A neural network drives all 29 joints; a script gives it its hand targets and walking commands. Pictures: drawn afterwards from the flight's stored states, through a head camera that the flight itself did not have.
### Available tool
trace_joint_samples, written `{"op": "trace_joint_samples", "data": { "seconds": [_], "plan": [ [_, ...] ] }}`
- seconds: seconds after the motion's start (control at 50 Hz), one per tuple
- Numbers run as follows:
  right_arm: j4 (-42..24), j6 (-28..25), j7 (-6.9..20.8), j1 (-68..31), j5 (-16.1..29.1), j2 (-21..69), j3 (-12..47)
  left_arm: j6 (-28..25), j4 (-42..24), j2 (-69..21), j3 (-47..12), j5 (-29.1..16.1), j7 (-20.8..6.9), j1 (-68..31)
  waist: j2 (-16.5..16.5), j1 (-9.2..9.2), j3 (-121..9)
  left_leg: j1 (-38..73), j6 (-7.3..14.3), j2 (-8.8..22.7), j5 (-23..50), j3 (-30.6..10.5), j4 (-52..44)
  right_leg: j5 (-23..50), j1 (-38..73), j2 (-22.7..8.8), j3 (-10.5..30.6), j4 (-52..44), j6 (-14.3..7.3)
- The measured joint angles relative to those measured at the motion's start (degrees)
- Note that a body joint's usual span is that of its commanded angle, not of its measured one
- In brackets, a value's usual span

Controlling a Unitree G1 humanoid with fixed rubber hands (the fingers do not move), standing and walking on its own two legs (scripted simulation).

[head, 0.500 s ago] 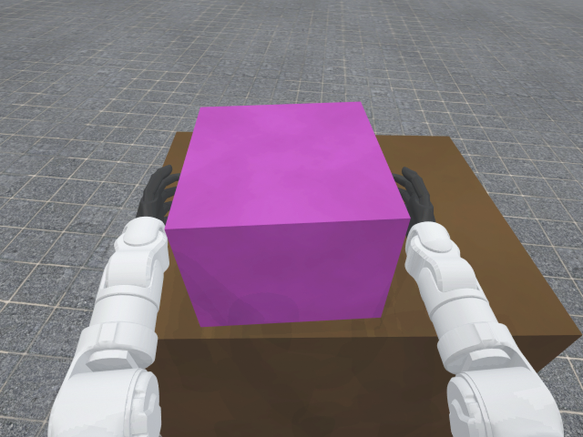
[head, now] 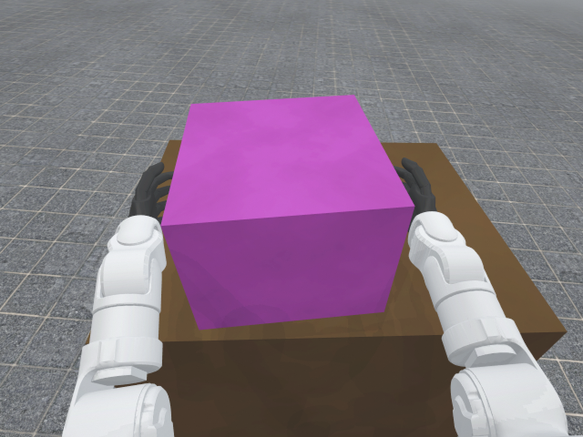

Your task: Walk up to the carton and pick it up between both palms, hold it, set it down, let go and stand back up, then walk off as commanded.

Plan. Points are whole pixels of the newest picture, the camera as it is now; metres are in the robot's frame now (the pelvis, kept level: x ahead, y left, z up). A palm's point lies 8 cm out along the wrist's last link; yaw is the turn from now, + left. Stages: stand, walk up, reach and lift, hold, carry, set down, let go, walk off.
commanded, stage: reach and lift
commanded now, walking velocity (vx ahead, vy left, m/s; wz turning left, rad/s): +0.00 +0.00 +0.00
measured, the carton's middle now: (282, 202) +0.45 +0.00 +0.12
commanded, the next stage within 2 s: hold in 1.10 s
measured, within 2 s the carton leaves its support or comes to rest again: neither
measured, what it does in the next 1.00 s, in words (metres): stands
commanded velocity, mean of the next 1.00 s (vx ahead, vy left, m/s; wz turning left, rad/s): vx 0.00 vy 0.00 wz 0.00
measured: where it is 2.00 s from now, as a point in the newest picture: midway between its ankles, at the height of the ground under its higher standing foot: outside the picture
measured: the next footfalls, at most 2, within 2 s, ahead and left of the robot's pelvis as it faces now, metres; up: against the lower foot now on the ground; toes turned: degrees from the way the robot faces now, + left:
none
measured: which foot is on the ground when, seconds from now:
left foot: down 0.00-1.00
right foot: down 0.00-1.00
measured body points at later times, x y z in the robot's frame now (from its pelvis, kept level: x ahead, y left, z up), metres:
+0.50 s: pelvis +0.00 +0.00 +0.00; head -0.04 +0.02 +0.45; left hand +0.38 +0.20 +0.17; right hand +0.38 -0.18 +0.17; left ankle +0.02 +0.13 -0.75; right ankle +0.00 -0.13 -0.75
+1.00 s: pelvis +0.00 +0.00 +0.00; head -0.05 +0.02 +0.45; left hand +0.38 +0.19 +0.18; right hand +0.38 -0.18 +0.19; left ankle +0.02 +0.13 -0.75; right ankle +0.00 -0.13 -0.75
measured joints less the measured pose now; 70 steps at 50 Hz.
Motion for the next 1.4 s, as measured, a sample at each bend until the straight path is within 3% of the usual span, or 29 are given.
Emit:
{"op": "trace_joint_samples", "data": {
  "seconds": [0.5, 0.64, 1.4],
  "plan": [
    [-8.09, 5.24, -1.63, 2.6, 2.92, -0.51, 2.09, 6.06, -10.01, -0.11, -0.27, 0.14, -1.09, 3.9, 0.22, -0.26, -0.83, 0.15, -0.01, -0.23, -0.53, -0.85, 0.35, -0.31, 0.58, 0.12, 0.13, -0.31, 0.06],
    [-5.76, 6.86, -1.26, -0.23, 2.79, -0.57, 0.95, 7.78, -8.21, -0.07, 0.52, 1.03, -1.34, 1.28, -0.08, -1.1, -0.21, 0.8, 0.14, -0.45, -0.35, -0.97, 0.27, -0.2, 1.19, -0.02, 0.25, -0.27, 0.18],
    [-8.5, 13.73, -2.55, -2.7, 4.67, -1.83, 1.47, 13.54, -10.64, -0.21, 2.04, 1.58, -2.09, -0.6, 0.39, -0.49, -3.14, 0.18, 0.05, -0.29, 0.13, -0.74, 0.16, 0.41, -0.16, 0.54, 1.93, 0.22, 0.05]
  ]
}}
